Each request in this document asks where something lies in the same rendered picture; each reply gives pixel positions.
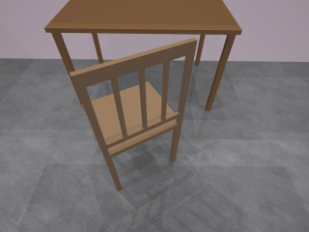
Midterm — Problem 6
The chair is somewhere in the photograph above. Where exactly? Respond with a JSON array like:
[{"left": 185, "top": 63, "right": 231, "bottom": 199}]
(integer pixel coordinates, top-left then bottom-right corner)
[{"left": 70, "top": 38, "right": 198, "bottom": 191}]

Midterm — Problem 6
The table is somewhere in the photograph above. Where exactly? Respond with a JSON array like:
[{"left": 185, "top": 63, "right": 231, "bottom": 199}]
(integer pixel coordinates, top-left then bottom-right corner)
[{"left": 44, "top": 0, "right": 242, "bottom": 111}]

